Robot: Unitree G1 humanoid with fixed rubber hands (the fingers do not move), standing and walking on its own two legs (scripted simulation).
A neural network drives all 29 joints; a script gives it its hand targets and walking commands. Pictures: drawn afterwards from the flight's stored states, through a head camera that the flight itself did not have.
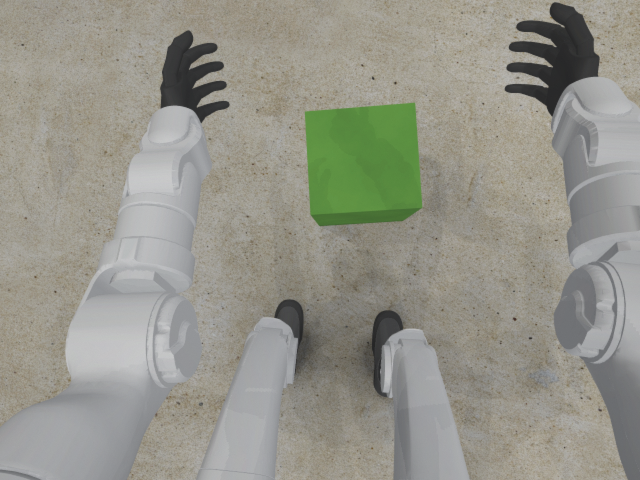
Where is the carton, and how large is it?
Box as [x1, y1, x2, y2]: [305, 103, 421, 225]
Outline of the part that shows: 414,103 305,111 310,214 319,225 403,220 421,207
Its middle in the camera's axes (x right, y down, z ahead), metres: +0.09 -0.15 +0.86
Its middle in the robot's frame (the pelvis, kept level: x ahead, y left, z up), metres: +0.54 -0.01 -0.53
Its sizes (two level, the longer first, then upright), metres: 0.210 0.200 0.250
